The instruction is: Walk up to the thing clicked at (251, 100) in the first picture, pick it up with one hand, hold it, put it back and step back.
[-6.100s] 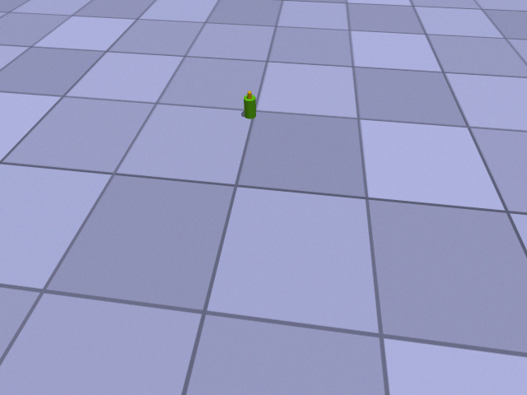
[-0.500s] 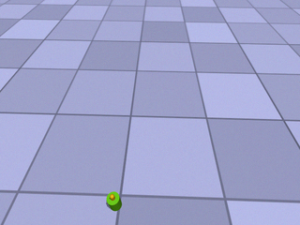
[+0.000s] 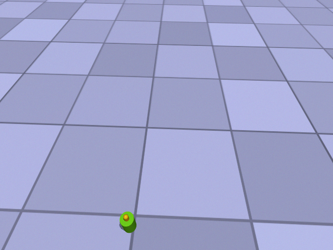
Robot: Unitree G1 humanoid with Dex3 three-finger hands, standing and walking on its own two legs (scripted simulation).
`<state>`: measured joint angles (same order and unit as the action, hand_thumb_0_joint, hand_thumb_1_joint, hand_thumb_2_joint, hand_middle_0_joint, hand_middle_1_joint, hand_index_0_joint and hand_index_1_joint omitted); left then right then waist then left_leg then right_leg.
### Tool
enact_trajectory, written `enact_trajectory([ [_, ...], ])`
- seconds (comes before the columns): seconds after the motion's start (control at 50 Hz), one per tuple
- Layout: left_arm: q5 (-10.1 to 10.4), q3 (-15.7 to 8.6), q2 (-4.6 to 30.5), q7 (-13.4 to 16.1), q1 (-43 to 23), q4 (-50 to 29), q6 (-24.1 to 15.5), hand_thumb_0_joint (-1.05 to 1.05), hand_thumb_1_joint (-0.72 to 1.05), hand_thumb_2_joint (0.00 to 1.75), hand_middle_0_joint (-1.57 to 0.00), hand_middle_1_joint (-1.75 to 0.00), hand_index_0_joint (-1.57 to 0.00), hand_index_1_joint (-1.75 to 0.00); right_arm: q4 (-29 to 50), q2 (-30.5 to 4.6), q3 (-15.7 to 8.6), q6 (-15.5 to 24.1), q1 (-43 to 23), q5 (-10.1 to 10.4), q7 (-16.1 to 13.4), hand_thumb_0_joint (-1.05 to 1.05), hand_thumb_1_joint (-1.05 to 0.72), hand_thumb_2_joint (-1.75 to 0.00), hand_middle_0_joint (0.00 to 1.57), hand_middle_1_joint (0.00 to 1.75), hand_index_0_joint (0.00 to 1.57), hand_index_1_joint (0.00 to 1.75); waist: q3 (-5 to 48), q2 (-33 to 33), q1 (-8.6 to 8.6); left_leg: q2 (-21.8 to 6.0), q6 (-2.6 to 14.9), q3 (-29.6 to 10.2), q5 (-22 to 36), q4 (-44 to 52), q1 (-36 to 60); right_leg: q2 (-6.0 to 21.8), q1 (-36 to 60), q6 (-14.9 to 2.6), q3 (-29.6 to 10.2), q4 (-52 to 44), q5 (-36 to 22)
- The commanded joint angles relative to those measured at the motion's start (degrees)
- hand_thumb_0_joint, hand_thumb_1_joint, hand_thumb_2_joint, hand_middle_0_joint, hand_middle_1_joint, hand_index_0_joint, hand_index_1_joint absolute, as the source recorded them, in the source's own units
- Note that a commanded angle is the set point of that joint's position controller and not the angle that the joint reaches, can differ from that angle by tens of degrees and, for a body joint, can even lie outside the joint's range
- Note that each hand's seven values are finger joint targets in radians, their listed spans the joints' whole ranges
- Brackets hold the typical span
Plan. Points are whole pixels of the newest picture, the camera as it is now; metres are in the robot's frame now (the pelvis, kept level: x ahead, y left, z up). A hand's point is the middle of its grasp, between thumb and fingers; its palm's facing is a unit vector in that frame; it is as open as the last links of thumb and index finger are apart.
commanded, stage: stand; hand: left
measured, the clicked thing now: (127, 221) +0.38 +0.21 -0.69
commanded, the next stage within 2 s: go down in 1.98 s
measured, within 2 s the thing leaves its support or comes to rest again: neither
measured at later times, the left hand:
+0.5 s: hand out of the picture +0.07 +0.25 -0.16, palm faces -0.02 -0.94 -0.34, open 7.3 cm
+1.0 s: hand out of the picture +0.07 +0.25 -0.16, palm faces -0.01 -0.94 -0.34, open 7.3 cm
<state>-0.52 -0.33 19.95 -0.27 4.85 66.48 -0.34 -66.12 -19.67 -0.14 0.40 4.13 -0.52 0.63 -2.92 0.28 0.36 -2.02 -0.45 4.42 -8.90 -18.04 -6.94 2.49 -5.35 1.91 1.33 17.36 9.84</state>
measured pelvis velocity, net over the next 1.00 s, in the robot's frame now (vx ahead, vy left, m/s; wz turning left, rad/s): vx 0.00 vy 0.00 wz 0.02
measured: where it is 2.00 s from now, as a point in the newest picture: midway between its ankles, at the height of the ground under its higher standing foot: outside the picture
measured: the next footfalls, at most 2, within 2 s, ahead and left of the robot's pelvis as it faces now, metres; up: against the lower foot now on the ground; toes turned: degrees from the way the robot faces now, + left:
none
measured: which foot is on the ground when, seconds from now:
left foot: down 0.00-1.00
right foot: down 0.00-1.00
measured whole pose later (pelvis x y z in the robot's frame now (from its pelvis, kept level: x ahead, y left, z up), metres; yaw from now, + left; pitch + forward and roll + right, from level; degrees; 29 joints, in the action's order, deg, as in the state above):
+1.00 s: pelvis +0.00 +0.00 +0.00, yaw +1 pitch -2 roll +0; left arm -0.7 0.1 20.2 -0.3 6.5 65.4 -0.3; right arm -65.5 -19.7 0.2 0.1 5.4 -0.5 0.7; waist -2.6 0.2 0.2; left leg -1.7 -0.4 3.4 -9.3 -18.5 -7.1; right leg 2.8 -4.7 2.0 2.3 17.0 10.2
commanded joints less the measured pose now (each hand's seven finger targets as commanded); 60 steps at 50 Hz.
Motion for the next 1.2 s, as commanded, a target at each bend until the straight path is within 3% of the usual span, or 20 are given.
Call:
enact_trajectory([
  [0.0,0.02,-2.06,11.98,0.66,-2.53,-3.58,-1.34,0.00,0.90,0.90,-0.20,-0.30,-0.20,-0.30,3.45,-12.54,-2.32,1.47,-2.82,0.00,-0.80,0.00,-0.90,-0.90,0.20,0.30,0.20,0.30,5.53,-0.52,-0.13,-6.87,0.94,-6.57,8.16,2.35,2.51,6.15,-0.10,-2.04,-4.15,-2.77,-7.35],
  [0.24,-0.06,-2.02,12.41,0.56,-1.97,-3.84,-1.27,0.00,0.90,0.90,-0.20,-0.30,-0.20,-0.30,3.79,-12.36,-2.12,1.40,-2.43,-0.04,-0.69,0.00,-0.90,-0.90,0.20,0.30,0.20,0.30,4.26,-0.10,-0.09,-6.83,0.84,-6.99,6.43,3.14,1.84,5.91,-0.97,-2.11,-3.67,-3.06,-5.14],
  [0.36,-0.13,-2.11,12.41,0.45,-1.33,-4.01,-1.20,0.00,0.90,0.90,-0.20,-0.30,-0.20,-0.30,3.72,-12.80,-2.18,1.31,-2.01,-0.01,-0.70,0.00,-0.90,-0.90,0.20,0.30,0.20,0.30,4.10,-0.90,-0.21,-6.58,1.12,-7.04,2.87,3.39,1.31,6.27,-0.86,-2.36,-4.18,-3.54,-3.98],
  [0.42,-0.16,-2.03,12.40,0.53,-1.06,-4.05,-1.27,0.00,0.90,0.90,-0.20,-0.30,-0.20,-0.30,3.81,-12.60,-2.18,1.37,-2.11,-0.01,-0.70,0.00,-0.90,-0.90,0.20,0.30,0.20,0.30,4.32,-0.21,-0.36,-6.91,1.04,-7.25,5.42,3.07,2.16,6.02,-1.41,-2.07,-3.74,-3.23,-3.92],
  [0.6,-0.25,-1.97,12.40,0.52,-1.00,-4.20,-1.06,0.00,0.90,0.90,-0.20,-0.30,-0.20,-0.30,3.71,-12.65,-2.19,1.17,-1.42,-0.09,-0.71,0.00,-0.90,-0.90,0.20,0.30,0.20,0.30,3.39,-0.28,-0.12,-6.41,1.07,-7.37,1.60,3.54,0.21,6.20,-1.36,-2.38,-3.88,-3.45,-2.49],
  [0.82,-0.26,-1.87,12.44,0.61,-0.26,-4.48,-1.34,0.00,0.90,0.90,-0.20,-0.30,-0.20,-0.30,3.89,-12.83,-2.17,1.34,-1.42,-0.04,-0.73,0.00,-0.90,-0.90,0.20,0.30,0.20,0.30,4.83,-0.39,-0.29,-6.64,1.18,-7.30,7.74,2.20,1.69,6.31,-0.61,-2.13,-3.50,-3.11,-6.02],
  [0.98,-0.29,-1.83,12.20,0.60,-0.02,-4.47,-1.22,0.00,0.90,0.90,-0.20,-0.30,-0.20,-0.30,3.98,-12.86,-2.12,1.25,-1.39,0.01,-0.78,0.00,-0.90,-0.90,0.20,0.30,0.20,0.30,4.16,-0.79,-0.33,-6.45,1.13,-7.11,5.87,2.51,1.39,6.46,-0.49,-2.27,-3.57,-3.41,-5.55],
  [1.1,-0.16,-2.02,12.74,0.69,-0.76,-4.73,-1.27,0.00,0.90,0.90,-0.20,-0.30,-0.20,-0.30,4.11,-12.52,-2.11,1.29,-1.00,-0.12,-0.84,0.00,-0.90,-0.90,0.20,0.30,0.20,0.30,4.49,-0.20,-0.15,-6.43,1.05,-7.07,8.56,2.20,1.65,6.47,-0.03,-2.17,-3.33,-3.10,-6.74],
  [1.18,-0.19,-1.88,12.22,0.62,-0.34,-4.69,-1.24,0.00,0.90,0.90,-0.20,-0.30,-0.20,-0.30,4.07,-12.59,-2.05,1.29,-0.99,-0.03,-0.86,0.00,-0.90,-0.90,0.20,0.30,0.20,0.30,3.80,-0.67,-0.22,-6.25,1.09,-7.07,5.92,2.57,0.72,6.63,0.20,-2.25,-3.54,-3.70,-5.79],
])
